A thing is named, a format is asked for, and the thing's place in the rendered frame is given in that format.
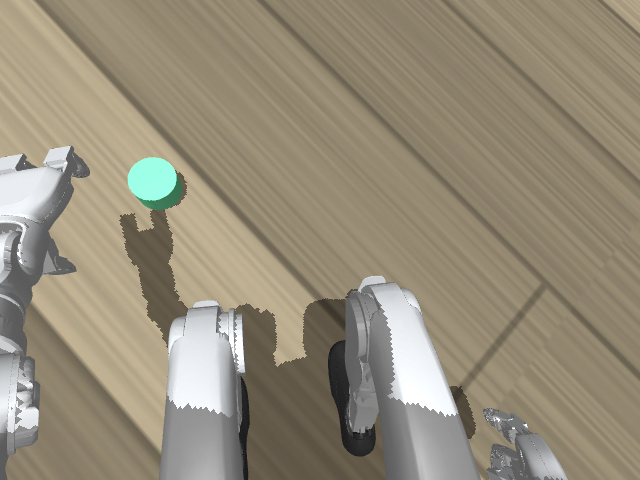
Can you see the left robot hand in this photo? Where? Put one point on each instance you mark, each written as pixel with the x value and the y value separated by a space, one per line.
pixel 41 194

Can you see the tin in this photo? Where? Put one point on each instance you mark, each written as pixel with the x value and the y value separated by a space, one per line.
pixel 155 183

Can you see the right robot hand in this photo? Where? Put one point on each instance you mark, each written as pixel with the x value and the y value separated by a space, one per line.
pixel 533 458

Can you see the left robot arm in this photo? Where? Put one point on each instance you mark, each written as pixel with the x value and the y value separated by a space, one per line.
pixel 23 248

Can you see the right robot foot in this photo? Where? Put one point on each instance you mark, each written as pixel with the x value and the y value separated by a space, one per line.
pixel 355 443

